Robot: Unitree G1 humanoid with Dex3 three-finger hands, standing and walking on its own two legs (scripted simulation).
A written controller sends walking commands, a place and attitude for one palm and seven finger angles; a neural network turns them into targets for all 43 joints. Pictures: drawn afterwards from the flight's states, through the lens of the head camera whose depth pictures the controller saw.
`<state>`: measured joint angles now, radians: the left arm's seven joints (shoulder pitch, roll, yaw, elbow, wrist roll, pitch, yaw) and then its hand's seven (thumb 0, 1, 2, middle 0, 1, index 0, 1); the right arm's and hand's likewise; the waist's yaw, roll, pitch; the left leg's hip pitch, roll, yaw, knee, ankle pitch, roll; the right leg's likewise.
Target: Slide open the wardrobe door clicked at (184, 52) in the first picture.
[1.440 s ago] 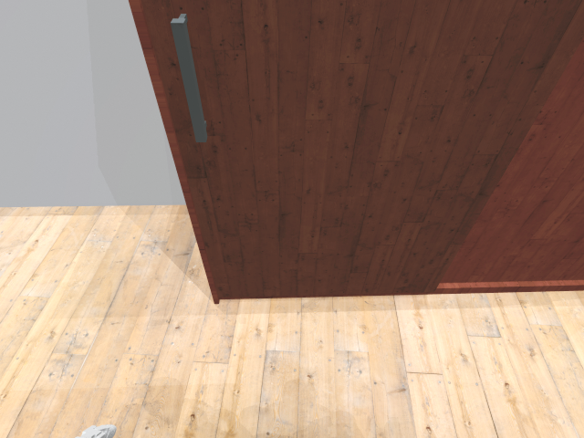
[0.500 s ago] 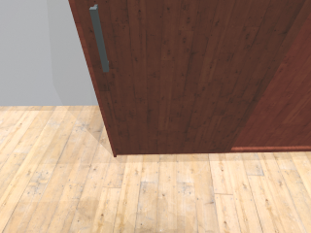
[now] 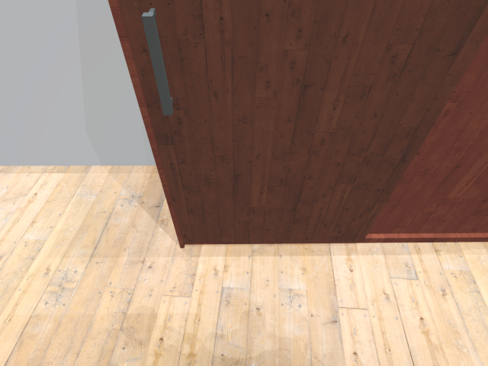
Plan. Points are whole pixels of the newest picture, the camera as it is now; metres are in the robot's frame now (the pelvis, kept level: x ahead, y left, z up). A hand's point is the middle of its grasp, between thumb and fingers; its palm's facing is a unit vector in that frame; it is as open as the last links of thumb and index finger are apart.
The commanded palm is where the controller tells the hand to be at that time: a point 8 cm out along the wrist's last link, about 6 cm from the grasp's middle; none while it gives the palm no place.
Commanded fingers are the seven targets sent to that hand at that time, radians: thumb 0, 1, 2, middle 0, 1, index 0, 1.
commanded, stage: take the last steps up to it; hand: left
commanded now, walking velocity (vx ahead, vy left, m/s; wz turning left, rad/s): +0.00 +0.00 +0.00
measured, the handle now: (161, 65) +0.72 +0.25 +0.14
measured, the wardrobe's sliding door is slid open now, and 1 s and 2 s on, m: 0.00 0.00 0.00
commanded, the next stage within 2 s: come to a stop and stand still in 0.82 s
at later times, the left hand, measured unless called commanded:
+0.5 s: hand out of the picture +0.03 +0.22 -0.19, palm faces +0.03 -0.98 -0.17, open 7.4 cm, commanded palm none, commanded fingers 0.00 0.90 0.90 -0.20 -0.30 -0.20 -0.30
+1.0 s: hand (163, 300) +0.28 +0.19 -0.17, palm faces +0.16 -0.96 -0.22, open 7.1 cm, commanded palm none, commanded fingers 0.00 0.90 0.90 -0.20 -0.30 -0.20 -0.30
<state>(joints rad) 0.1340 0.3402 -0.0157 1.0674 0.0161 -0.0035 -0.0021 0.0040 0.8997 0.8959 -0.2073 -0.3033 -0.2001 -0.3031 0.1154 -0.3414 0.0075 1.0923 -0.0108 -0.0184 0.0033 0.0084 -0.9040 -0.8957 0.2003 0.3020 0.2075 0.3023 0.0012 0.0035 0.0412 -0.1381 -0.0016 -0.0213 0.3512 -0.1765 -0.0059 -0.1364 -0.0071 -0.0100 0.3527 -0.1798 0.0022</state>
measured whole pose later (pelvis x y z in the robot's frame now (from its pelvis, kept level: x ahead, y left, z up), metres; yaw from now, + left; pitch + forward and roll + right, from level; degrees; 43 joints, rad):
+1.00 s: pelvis +0.22 +0.01 -0.01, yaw +6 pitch -1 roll +0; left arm 0.20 0.14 0.06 0.98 0.02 -0.05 0.04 -0.02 0.95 0.90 -0.21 -0.30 -0.20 -0.30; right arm 0.34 -0.15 -0.05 1.09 -0.03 -0.01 -0.02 0.01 -0.91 -0.90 0.20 0.30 0.20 0.30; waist -0.02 0.03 0.05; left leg -0.43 0.08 0.05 1.05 -0.37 0.00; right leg -0.27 -0.02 -0.17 0.49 -0.21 -0.06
